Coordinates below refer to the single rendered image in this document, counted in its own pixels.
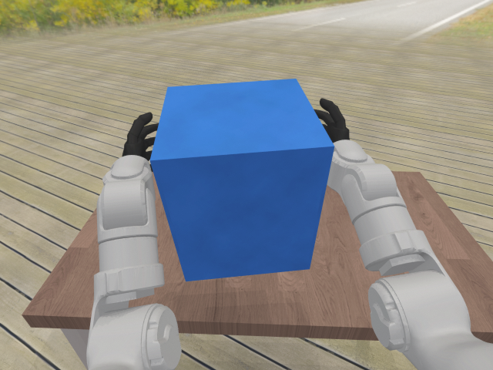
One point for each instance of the table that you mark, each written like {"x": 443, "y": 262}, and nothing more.
{"x": 329, "y": 300}

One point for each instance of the robot right hand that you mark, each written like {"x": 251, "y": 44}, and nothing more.
{"x": 336, "y": 126}

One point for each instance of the robot left hand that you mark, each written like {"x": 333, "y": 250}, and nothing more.
{"x": 136, "y": 143}

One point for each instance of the left robot upper arm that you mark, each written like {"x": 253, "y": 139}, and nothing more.
{"x": 139, "y": 338}

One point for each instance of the carton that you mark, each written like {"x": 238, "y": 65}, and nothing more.
{"x": 242, "y": 170}

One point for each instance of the right robot upper arm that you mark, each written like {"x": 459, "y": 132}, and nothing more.
{"x": 421, "y": 315}

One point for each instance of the left robot forearm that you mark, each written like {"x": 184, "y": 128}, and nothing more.
{"x": 129, "y": 265}

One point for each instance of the right robot forearm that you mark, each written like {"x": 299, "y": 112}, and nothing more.
{"x": 390, "y": 242}

